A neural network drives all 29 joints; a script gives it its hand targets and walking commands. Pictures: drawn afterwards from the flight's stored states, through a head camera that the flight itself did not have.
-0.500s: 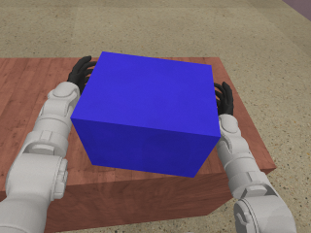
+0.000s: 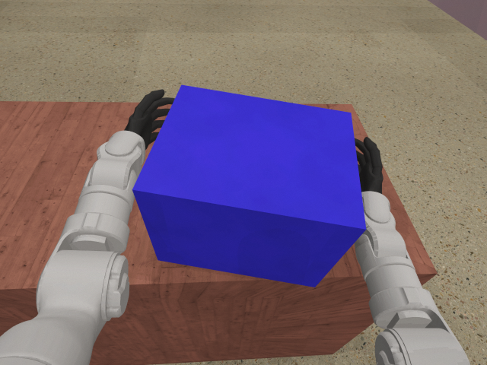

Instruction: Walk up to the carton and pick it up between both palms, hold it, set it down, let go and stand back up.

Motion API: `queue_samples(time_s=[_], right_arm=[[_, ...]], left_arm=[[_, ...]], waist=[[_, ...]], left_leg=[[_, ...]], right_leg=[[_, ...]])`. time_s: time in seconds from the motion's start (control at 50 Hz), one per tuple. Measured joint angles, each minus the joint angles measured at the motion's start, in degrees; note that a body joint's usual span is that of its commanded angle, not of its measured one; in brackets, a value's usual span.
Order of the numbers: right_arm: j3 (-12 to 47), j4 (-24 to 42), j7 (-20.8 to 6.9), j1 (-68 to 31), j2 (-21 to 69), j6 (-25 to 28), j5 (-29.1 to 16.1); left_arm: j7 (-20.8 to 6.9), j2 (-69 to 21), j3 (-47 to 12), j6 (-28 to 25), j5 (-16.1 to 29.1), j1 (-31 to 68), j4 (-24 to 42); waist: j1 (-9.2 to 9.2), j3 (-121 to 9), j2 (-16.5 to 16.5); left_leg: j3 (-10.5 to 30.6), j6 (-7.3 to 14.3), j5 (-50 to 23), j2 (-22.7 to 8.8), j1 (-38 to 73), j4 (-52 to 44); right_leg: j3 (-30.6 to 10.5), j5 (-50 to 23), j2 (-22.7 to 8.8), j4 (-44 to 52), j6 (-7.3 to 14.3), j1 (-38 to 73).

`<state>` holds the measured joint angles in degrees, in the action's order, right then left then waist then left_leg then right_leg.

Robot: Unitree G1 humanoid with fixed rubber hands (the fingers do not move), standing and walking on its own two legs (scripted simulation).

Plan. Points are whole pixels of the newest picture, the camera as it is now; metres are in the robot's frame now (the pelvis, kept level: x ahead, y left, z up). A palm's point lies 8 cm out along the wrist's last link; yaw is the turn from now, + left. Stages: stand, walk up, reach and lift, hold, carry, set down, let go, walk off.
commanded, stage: reach and lift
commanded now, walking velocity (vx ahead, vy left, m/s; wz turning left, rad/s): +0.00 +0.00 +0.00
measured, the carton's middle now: (250, 189) +0.37 -0.04 +0.08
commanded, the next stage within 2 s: hold in 1.92 s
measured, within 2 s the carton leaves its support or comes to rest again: neither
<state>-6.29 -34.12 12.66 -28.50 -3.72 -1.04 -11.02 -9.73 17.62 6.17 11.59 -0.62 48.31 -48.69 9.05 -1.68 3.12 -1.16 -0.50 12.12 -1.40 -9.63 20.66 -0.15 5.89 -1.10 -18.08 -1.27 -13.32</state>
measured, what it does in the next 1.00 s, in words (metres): stands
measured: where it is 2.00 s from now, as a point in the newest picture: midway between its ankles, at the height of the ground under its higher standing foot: outside the picture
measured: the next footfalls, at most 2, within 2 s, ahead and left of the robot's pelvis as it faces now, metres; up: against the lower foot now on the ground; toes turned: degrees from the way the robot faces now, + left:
none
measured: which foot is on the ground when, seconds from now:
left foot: down 0.00-1.00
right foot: down 0.00-1.00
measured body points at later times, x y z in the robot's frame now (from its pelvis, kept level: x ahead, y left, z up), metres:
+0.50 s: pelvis +0.00 +0.00 +0.00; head -0.02 +0.03 +0.45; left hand +0.44 +0.16 +0.18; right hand +0.36 -0.21 +0.15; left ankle -0.01 +0.12 -0.75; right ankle +0.04 -0.13 -0.75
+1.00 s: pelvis -0.01 +0.00 +0.00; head -0.06 +0.02 +0.45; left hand +0.40 +0.17 +0.21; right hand +0.37 -0.21 +0.20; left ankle -0.01 +0.12 -0.75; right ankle +0.04 -0.13 -0.75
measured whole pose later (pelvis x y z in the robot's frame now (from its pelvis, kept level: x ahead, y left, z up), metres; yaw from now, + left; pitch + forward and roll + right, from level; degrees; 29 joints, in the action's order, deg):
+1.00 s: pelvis -0.01 +0.00 +0.00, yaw +0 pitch -1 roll +0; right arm -6.1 -34.4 5.7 -40.0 -9.4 -18.7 -11.1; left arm -1.9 12.9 13.2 35.0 -2.8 44.0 -27.0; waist 6.4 -5.9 3.1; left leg -1.1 -0.7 10.8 -1.3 -7.5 19.6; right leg -0.1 4.9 -1.2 -17.6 -0.9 -11.4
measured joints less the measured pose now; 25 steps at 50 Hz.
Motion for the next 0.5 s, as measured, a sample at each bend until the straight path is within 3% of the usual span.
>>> queue_samples(time_s=[0.1,0.5], right_arm=[[-0.22,0.33,-0.44,-0.41,-0.36,-1.29,0.60],[-0.02,1.37,-2.87,-3.19,-2.11,-6.22,0.61]], left_arm=[[0.15,-0.66,1.12,0.64,-0.64,-0.06,0.24],[4.06,-2.00,2.21,9.44,-0.90,-4.12,12.21]], waist=[[-0.39,0.02,0.00],[-2.21,-1.91,0.00]], left_leg=[[0.00,-0.01,-0.32,0.05,0.06,-0.43],[0.00,-0.20,-0.37,0.09,1.65,-0.72]], right_leg=[[0.00,-0.10,-0.05,0.00,0.06,-0.13],[0.00,-0.22,-0.08,0.52,0.13,1.59]])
